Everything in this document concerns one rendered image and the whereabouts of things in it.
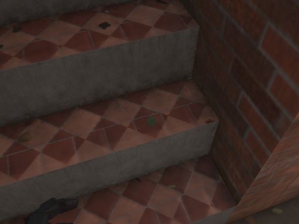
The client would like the robot left hand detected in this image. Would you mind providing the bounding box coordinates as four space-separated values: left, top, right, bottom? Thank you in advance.
24 198 79 224

